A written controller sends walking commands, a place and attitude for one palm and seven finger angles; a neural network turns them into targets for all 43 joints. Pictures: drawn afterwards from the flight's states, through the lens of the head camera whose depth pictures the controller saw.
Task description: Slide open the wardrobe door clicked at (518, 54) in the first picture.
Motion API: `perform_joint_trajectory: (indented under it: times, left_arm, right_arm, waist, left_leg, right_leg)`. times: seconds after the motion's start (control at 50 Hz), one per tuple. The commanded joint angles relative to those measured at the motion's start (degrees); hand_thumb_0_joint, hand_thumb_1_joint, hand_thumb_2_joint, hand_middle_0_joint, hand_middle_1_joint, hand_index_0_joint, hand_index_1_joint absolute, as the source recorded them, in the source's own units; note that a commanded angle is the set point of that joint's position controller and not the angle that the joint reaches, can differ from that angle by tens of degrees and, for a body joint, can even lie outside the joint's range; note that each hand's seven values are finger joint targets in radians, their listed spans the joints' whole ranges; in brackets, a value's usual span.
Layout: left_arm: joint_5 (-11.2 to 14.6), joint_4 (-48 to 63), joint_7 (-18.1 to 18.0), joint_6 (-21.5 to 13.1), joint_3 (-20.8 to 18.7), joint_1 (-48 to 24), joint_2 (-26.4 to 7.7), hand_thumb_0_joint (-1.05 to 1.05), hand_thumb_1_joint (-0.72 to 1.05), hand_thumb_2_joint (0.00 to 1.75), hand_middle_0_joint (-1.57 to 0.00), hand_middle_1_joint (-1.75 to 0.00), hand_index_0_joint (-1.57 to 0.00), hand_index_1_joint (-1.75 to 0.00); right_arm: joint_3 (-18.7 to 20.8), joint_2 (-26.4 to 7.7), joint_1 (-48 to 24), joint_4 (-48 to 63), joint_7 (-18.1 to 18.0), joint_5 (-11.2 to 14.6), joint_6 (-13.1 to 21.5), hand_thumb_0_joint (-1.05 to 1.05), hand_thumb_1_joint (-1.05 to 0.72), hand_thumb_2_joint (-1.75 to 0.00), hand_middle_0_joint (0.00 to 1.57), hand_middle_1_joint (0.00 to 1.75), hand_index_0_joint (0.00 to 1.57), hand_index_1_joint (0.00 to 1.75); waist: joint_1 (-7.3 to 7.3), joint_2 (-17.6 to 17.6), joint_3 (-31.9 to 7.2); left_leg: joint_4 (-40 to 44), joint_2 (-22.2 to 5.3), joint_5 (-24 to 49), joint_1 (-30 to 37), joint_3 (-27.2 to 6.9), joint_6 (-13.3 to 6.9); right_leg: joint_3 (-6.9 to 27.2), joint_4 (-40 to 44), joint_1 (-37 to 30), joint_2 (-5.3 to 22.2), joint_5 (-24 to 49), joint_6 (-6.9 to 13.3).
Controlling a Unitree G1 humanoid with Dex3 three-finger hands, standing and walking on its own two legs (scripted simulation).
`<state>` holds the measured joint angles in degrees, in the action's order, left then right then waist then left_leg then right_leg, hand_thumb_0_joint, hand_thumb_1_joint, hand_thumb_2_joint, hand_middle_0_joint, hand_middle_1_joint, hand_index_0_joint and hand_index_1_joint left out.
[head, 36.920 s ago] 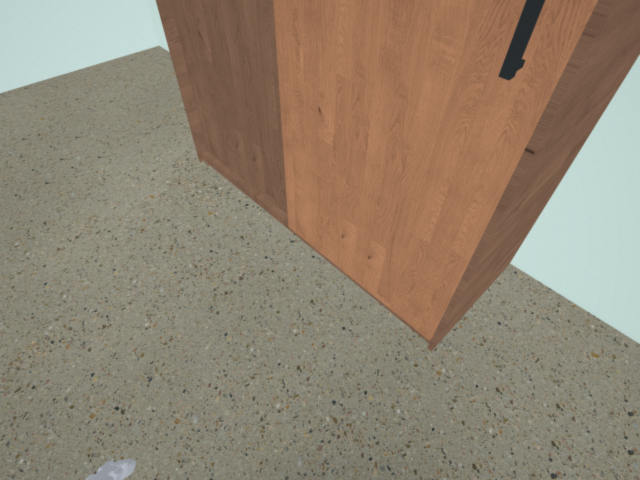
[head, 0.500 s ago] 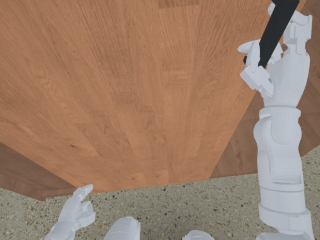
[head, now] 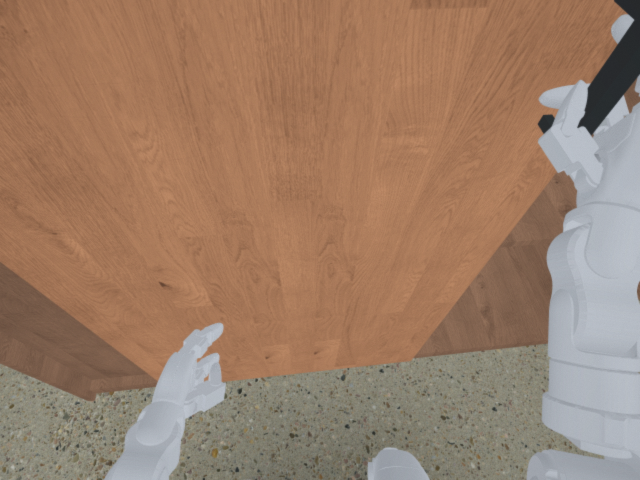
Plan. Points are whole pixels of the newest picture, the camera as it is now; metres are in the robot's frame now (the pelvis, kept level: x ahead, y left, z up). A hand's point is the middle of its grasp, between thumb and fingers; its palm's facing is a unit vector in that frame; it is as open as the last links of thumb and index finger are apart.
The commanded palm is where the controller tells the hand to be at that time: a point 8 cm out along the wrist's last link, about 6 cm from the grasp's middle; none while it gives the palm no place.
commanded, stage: step sideways, sliding the door along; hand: right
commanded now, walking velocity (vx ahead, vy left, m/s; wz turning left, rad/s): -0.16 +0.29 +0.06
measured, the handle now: (592, 81) +0.41 -0.26 +0.26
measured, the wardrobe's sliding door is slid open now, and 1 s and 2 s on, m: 0.48 0.54 0.54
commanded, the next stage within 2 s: stop walking and hold the door there in 0.90 s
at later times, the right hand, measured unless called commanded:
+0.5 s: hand (499, 135) +0.36 -0.16 +0.24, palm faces +0.28 +0.96 +0.07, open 7.2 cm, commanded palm +0.33 -0.14 +0.21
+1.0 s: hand (491, 131) +0.37 -0.16 +0.24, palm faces +0.44 +0.90 +0.05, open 7.3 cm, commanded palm +0.33 -0.19 +0.20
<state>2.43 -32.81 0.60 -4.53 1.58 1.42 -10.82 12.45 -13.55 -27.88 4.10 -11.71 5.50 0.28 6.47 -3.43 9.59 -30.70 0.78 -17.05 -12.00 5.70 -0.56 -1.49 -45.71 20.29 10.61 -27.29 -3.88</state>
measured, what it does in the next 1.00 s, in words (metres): steps to the left: right foot, then left foot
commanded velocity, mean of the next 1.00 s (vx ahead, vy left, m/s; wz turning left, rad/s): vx -0.07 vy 0.29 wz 0.05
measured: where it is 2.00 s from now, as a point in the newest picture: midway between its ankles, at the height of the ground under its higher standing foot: outside the picture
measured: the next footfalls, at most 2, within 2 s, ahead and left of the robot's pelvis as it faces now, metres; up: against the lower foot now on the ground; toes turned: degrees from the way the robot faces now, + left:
right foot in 0.14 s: +0.05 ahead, -0.10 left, +0.00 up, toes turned -9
left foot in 0.66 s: +0.01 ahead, +0.23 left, +0.00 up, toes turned +7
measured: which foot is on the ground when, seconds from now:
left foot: down 0.00-0.14, up 0.16-0.64, down 0.66-0.84, up 0.86-1.00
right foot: up 0.00-0.12, down 0.14-0.66, up 0.68-0.84, down 0.86-1.00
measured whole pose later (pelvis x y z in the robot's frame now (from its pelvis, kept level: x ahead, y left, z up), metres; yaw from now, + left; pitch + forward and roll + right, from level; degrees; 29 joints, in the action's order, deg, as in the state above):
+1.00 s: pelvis +0.00 +0.10 +0.02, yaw +0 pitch -3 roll +8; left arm 2.3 -36.6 1.5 -2.7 -2.8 9.3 -13.0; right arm 16.5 -15.5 -27.8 6.2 -9.9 2.8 1.7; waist 6.2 -2.3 12.5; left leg -66.3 0.6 -25.3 -28.0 1.4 1.9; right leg -7.0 -30.7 11.5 10.2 -16.1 0.6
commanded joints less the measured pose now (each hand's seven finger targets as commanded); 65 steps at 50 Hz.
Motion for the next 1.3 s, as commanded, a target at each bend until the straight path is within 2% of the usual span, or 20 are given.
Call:
perform_joint_trajectory:
  times: [0.0, 0.08, 0.1, 0.12, 0.16, 0.3, 0.54, 0.6, 0.64, 0.66, 0.72, 0.78, 0.8, 0.82, 0.84, 0.98, 1.0, 1.02, 1.08, 1.28]
  left_arm:
    - [0.58, 7.09, -2.47, -2.74, -3.08, -2.01, -5.10, 0.00, 0.90, 0.90, -0.20, -0.30, -0.20, -0.30]
    - [-0.16, 6.15, -2.99, -0.47, -3.11, -1.42, -5.16, 0.00, 0.90, 0.90, -0.20, -0.30, -0.20, -0.30]
    - [-0.37, 6.49, -2.99, -0.14, -4.44, 0.04, -6.21, 0.00, 0.90, 0.90, -0.20, -0.30, -0.20, -0.30]
    - [-0.43, 7.55, -2.22, -0.68, -6.48, 0.62, -9.82, 0.00, 0.90, 0.90, -0.20, -0.30, -0.20, -0.30]
    - [0.85, 8.85, 0.83, 0.06, -7.19, 0.09, -11.50, 0.00, 0.90, 0.90, -0.20, -0.30, -0.20, -0.30]
    - [-0.85, 7.50, 1.61, -1.35, -6.36, 0.05, -9.25, 0.00, 0.90, 0.90, -0.20, -0.30, -0.20, -0.30]
    - [-0.38, 7.85, 0.33, -2.61, -4.44, 1.13, -7.99, 0.00, 0.90, 0.90, -0.20, -0.30, -0.20, -0.30]
    - [0.74, 7.87, 0.35, -3.05, -3.73, 0.63, -7.27, 0.00, 0.90, 0.90, -0.20, -0.30, -0.20, -0.30]
    - [1.10, 8.61, -0.90, -2.75, -3.16, -1.67, -4.90, 0.00, 0.90, 0.90, -0.20, -0.30, -0.20, -0.30]
    - [0.28, 6.95, -1.41, -2.99, -2.92, -1.90, -5.08, 0.00, 0.90, 0.90, -0.20, -0.30, -0.20, -0.30]
    - [1.06, 5.66, -2.71, -2.06, -3.32, -0.80, -6.14, 0.00, 0.90, 0.90, -0.20, -0.30, -0.20, -0.30]
    - [0.66, 5.54, -3.20, -0.42, -3.30, 0.12, -6.51, 0.00, 0.90, 0.90, -0.20, -0.30, -0.20, -0.30]
    - [0.22, 5.62, -3.51, 0.00, -4.65, 1.74, -7.60, 0.00, 0.90, 0.90, -0.20, -0.30, -0.20, -0.30]
    - [-0.16, 6.59, -2.91, -0.61, -6.79, 1.97, -11.02, 0.00, 0.90, 0.90, -0.20, -0.30, -0.20, -0.30]
    - [-0.17, 6.47, -0.90, -0.80, -6.13, 1.53, -10.04, 0.00, 0.90, 0.90, -0.20, -0.30, -0.20, -0.30]
    - [-0.37, 6.46, 1.57, -2.91, -7.23, 2.13, -10.42, 0.00, 0.90, 0.90, -0.20, -0.30, -0.20, -0.30]
    - [-1.28, 2.01, -0.21, -0.61, -8.35, 6.62, -13.26, 0.00, 0.90, 0.90, -0.20, -0.30, -0.20, -0.30]
    - [-1.25, 5.40, -0.49, 0.35, -7.15, 5.77, -10.83, 0.00, 0.90, 0.90, -0.20, -0.30, -0.20, -0.30]
    - [-0.49, 5.80, -0.94, -1.31, -5.73, 4.33, -9.39, 0.00, 0.90, 0.90, -0.20, -0.30, -0.20, -0.30]
    - [0.34, 5.63, -2.73, -2.11, -3.08, 5.66, -11.01, 0.00, 0.90, 0.90, -0.20, -0.30, -0.20, -0.30]
  right_arm:
    - [-13.61, -4.47, -18.99, 28.86, 6.04, -0.95, 10.17, 0.00, -0.90, -0.90, 0.45, 1.40, 0.45, 1.40]
    - [-15.11, -1.87, -18.17, 29.75, 5.58, -1.56, 13.07, 0.00, -0.90, -0.90, 0.45, 1.40, 0.45, 1.40]
    - [-16.51, -1.45, -19.26, 31.31, 6.31, -0.92, 13.75, 0.00, -0.90, -0.90, 0.45, 1.40, 0.45, 1.40]
    - [-18.04, 0.75, -18.17, 31.17, 7.22, -0.20, 13.53, 0.00, -0.90, -0.90, 0.45, 1.40, 0.45, 1.40]
    - [-18.94, 3.08, -18.57, 23.65, 8.33, -2.22, 11.26, 0.00, -0.90, -0.90, 0.45, 1.40, 0.45, 1.40]
    - [-22.48, 6.40, -23.94, 21.41, 10.44, -2.73, 9.09, 0.00, -0.90, -0.90, 0.45, 1.40, 0.45, 1.40]
    - [-17.07, 0.32, -25.83, 15.90, 8.58, -0.73, 8.82, 0.00, -0.90, -0.90, 0.45, 1.40, 0.45, 1.40]
    - [-13.60, -4.10, -24.39, 17.42, 8.06, -1.30, 9.63, 0.00, -0.90, -0.90, 0.45, 1.40, 0.45, 1.40]
    - [-8.57, -11.86, -22.11, 17.47, 7.05, -2.38, 9.58, 0.00, -0.90, -0.90, 0.45, 1.40, 0.45, 1.40]
    - [-7.42, -13.00, -19.38, 13.85, 6.35, -3.15, 8.84, 0.00, -0.90, -0.90, 0.45, 1.40, 0.45, 1.40]
    - [-5.34, -11.73, -20.85, 22.19, 5.29, -0.51, 10.27, 0.00, -0.90, -0.90, 0.45, 1.40, 0.45, 1.40]
    - [-7.09, -8.83, -19.30, 24.98, 5.07, -0.96, 11.78, 0.00, -0.90, -0.90, 0.45, 1.40, 0.45, 1.40]
    - [-7.97, -8.68, -20.63, 27.38, 5.57, -0.31, 12.44, 0.00, -0.90, -0.90, 0.45, 1.40, 0.45, 1.40]
    - [-8.83, -6.94, -19.56, 28.48, 6.23, 0.27, 12.47, 0.00, -0.90, -0.90, 0.45, 1.40, 0.45, 1.40]
    - [-9.37, -4.62, -21.18, 25.14, 6.91, -0.63, 12.10, 0.00, -0.90, -0.90, 0.45, 1.40, 0.45, 1.40]
    - [-11.25, -3.55, -22.63, 21.56, 8.75, -3.06, 8.88, 0.00, -0.90, -0.90, 0.45, 1.40, 0.45, 1.40]
    - [20.28, -33.89, -7.55, -0.54, 5.94, -5.08, 7.91, 0.00, -0.90, -0.90, 0.45, 1.40, 0.45, 1.40]
    - [9.53, -23.56, -9.45, 5.59, 7.34, -3.81, 7.76, 0.00, -0.90, -0.90, 0.45, 1.40, 0.45, 1.40]
    - [4.76, -19.34, -13.16, 8.73, 8.86, -2.72, 8.08, 0.00, -0.90, -0.90, 0.45, 1.40, 0.45, 1.40]
    - [16.26, -33.23, -0.55, -6.16, 6.41, -2.57, 6.67, 0.00, -0.90, -0.90, 0.45, 1.40, 0.45, 1.40]
  waist:
    - [-4.40, 19.97, -27.45]
    - [-7.00, 6.87, -30.59]
    - [-8.75, 3.17, -32.20]
    - [-7.49, -11.00, -34.96]
    - [-7.33, -2.28, -32.76]
    - [-7.19, -13.24, -24.68]
    - [-7.76, -17.42, -25.81]
    - [-6.00, -7.81, -27.74]
    - [-5.09, 15.85, -28.52]
    - [-4.17, 15.00, -26.87]
    - [-4.02, 19.53, -27.19]
    - [-6.84, 8.24, -29.78]
    - [-9.12, 2.51, -31.77]
    - [-7.15, -13.99, -35.17]
    - [-6.66, -10.53, -37.14]
    - [-6.91, -14.96, -25.13]
    - [-5.37, -14.35, -26.81]
    - [-5.76, -14.61, -26.05]
    - [-6.33, -20.96, -23.88]
    - [-4.38, -4.78, -21.37]
  left_leg:
    - [-0.82, -20.13, 81.79, 26.53, -19.04, -9.30]
    - [-11.58, -11.77, 63.77, 19.22, -7.07, -4.71]
    - [-17.58, -8.55, 44.04, 2.56, -4.83, -0.41]
    - [-29.04, -1.58, -4.78, -17.69, -5.07, 3.01]
    - [-39.03, -1.05, -18.56, -22.57, -11.01, 1.02]
    - [-36.70, -2.28, 0.15, -17.66, -3.02, 3.75]
    - [-4.73, 0.41, -2.86, -6.25, 0.45, 3.13]
    - [11.39, -3.03, 20.01, 6.01, -2.56, 1.94]
    - [5.02, -18.94, 71.80, 19.10, -17.02, -5.34]
    - [4.56, -21.18, 81.06, 18.39, -16.46, -6.40]
    - [-2.19, -20.25, 80.62, 29.14, -16.05, -9.34]
    - [-11.81, -12.54, 62.59, 20.61, -5.46, -4.66]
    - [-19.64, -9.01, 43.77, 3.24, -2.86, 0.01]
    - [-31.02, -1.64, -6.61, -19.49, -4.00, 3.92]
    - [-37.65, -1.61, -20.99, -19.75, -10.93, 2.50]
    - [-36.39, -0.38, -1.19, -19.71, -1.85, 3.42]
    - [-38.74, 0.59, 0.37, -20.04, -0.80, 4.74]
    - [-36.88, 1.18, -0.56, -19.63, -0.03, 4.80]
    - [-30.43, 1.22, 1.11, -19.56, 3.04, 5.20]
    - [9.10, -3.28, 15.29, 2.12, -1.57, 2.48]
  right_leg:
    - [0.20, -14.51, 11.67, -7.17, -12.73, 1.36]
    - [-6.16, 20.77, -8.21, -5.56, 20.35, 0.27]
    - [-0.28, 22.78, -26.24, 2.02, 50.00, 3.72]
    - [19.10, 18.29, -41.68, 20.33, 90.24, 12.02]
    - [13.86, 15.70, -40.91, 21.58, 78.12, 15.17]
    - [-3.21, 23.07, -24.07, 10.75, 53.07, 6.96]
    - [-1.62, 17.94, -31.23, 13.55, 59.54, 7.38]
    - [-2.64, 8.59, -25.36, 8.04, 48.02, 4.37]
    - [-4.65, -8.33, 0.37, -4.52, -4.71, 0.74]
    - [-2.30, -12.70, 4.91, -7.67, -11.51, 0.98]
    - [-1.18, -11.24, 13.45, -6.27, -12.47, 1.38]
    - [-6.58, 20.19, -4.65, -5.48, 16.53, 0.28]
    - [-2.22, 23.50, -24.78, 0.53, 45.57, 3.08]
    - [18.47, 18.96, -42.90, 20.15, 88.11, 11.03]
    - [19.27, 16.82, -43.02, 23.68, 89.57, 13.93]
    - [-3.47, 20.72, -30.30, 10.92, 70.41, 2.94]
    - [-5.74, 23.20, -28.60, 10.32, 67.87, 3.45]
    - [-4.19, 21.75, -27.58, 9.98, 66.20, 4.90]
    - [-9.07, 23.90, -27.36, 8.30, 61.58, 4.56]
    - [-8.41, 10.45, -15.94, 6.42, 30.32, 4.15]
